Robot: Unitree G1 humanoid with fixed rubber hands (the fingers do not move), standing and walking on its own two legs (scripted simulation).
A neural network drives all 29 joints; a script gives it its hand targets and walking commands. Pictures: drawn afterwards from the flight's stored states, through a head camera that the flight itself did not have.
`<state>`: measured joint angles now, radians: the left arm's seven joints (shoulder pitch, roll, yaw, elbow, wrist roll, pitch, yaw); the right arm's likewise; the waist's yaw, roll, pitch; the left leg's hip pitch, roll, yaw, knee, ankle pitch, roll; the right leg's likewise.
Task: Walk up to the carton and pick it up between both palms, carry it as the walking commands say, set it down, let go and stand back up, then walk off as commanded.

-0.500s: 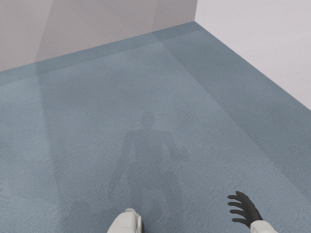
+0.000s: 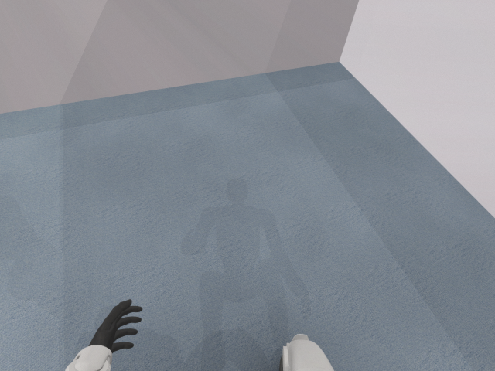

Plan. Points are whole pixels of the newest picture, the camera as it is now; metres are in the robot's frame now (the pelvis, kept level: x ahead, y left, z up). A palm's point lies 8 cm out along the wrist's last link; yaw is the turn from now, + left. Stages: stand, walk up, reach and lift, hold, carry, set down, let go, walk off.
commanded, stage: walk off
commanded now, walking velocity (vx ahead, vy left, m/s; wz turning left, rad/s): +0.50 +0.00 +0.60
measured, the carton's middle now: out of the picture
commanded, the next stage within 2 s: stand in 1.04 s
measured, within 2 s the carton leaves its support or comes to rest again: neither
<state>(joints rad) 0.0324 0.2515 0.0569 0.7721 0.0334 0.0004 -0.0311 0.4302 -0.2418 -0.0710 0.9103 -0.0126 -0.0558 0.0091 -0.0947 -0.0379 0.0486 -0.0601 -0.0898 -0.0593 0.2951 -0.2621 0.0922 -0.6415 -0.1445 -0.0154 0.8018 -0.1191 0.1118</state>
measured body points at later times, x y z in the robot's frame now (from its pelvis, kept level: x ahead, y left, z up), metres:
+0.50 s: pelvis +0.26 -0.03 +0.00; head +0.30 -0.03 +0.45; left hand +0.14 +0.21 -0.13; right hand +0.53 -0.20 -0.11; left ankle +0.32 +0.14 -0.68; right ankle +0.22 -0.16 -0.75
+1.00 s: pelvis +0.48 +0.12 +0.00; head +0.50 +0.15 +0.45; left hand +0.50 +0.43 -0.11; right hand +0.62 -0.12 -0.12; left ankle +0.40 +0.14 -0.75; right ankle +0.69 +0.02 -0.68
